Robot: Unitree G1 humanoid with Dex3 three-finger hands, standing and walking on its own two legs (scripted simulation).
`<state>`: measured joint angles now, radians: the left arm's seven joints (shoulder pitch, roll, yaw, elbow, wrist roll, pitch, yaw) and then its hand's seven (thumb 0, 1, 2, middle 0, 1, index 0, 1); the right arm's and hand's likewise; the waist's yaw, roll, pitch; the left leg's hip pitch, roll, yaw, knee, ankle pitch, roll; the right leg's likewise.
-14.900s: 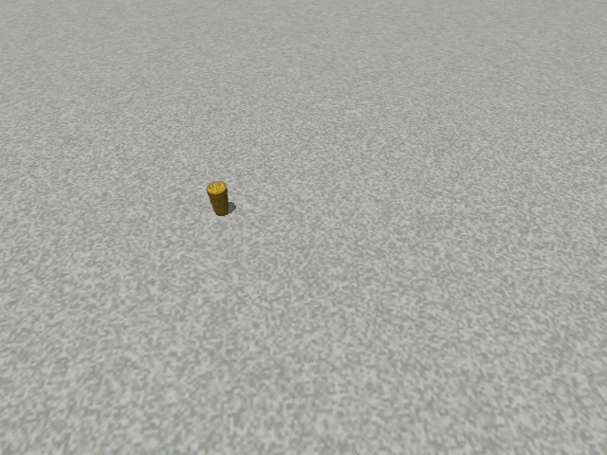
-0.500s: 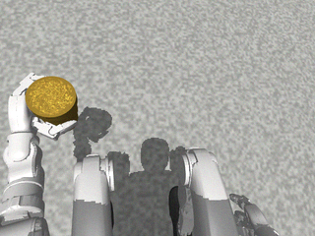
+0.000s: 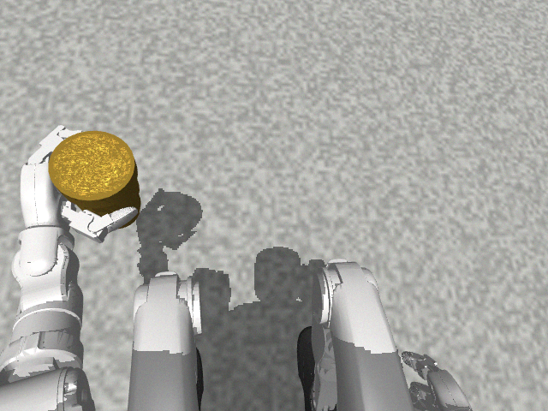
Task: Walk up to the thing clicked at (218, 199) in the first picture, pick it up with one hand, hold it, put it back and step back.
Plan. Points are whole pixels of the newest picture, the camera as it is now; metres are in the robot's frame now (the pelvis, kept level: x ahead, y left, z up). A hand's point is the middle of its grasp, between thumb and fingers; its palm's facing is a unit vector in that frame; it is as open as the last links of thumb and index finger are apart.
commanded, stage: lift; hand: left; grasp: from the side
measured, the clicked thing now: (107, 190) +0.44 +0.22 -0.06
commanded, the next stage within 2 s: none
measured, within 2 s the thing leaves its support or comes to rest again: neither
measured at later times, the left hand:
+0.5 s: hand (72, 173) +0.41 +0.21 +0.05, palm faces +0.08 -0.99 -0.07, open 11.3 cm
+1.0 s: hand out of the picture +0.39 +0.21 +0.24, palm faces +0.13 -0.99 -0.07, open 11.3 cm
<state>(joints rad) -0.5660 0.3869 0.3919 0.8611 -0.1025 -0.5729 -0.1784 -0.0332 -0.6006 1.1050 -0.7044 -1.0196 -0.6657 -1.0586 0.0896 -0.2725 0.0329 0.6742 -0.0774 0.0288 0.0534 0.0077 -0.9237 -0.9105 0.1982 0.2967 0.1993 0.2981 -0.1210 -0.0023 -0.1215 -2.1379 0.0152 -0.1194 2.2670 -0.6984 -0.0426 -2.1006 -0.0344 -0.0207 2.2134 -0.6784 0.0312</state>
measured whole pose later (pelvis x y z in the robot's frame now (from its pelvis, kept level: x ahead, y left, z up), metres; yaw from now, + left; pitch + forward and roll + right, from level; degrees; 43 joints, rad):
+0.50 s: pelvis +0.01 +0.00 +0.06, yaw +1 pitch +33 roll -4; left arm -0.39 0.33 0.32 0.56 -0.16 -0.43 -0.19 -0.03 -0.60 1.11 -0.70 -1.02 -0.67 -1.06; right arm 0.11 -0.27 -0.01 0.62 -0.01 0.00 0.01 0.01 -0.93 -0.91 0.20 0.30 0.20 0.30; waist -0.08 0.02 -0.17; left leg -1.96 0.03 -0.09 2.07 -0.69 -0.04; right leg -1.93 -0.04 -0.02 2.02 -0.67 0.03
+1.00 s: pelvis +0.04 +0.01 +0.22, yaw +2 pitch +25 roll -4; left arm -0.14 0.28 0.19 0.26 -0.18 -0.25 -0.06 -0.03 -0.60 1.11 -0.69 -1.03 -0.66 -1.06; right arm 0.16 -0.22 0.00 0.61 0.04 -0.04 -0.05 0.01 -0.91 -0.90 0.20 0.30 0.20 0.30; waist -0.05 0.03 -0.17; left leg -1.38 0.05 -0.07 1.57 -0.63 -0.02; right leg -1.34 -0.04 -0.04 1.51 -0.61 0.03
